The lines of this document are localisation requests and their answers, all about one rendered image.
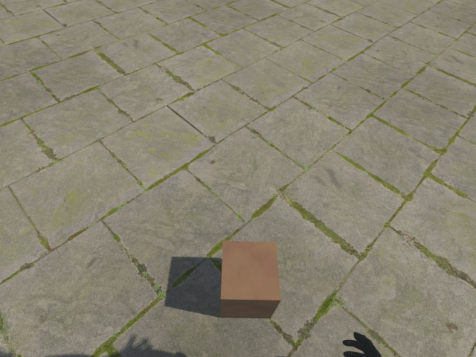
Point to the carton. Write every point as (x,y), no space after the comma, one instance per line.
(250,286)

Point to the robot right hand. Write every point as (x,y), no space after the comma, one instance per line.
(362,343)

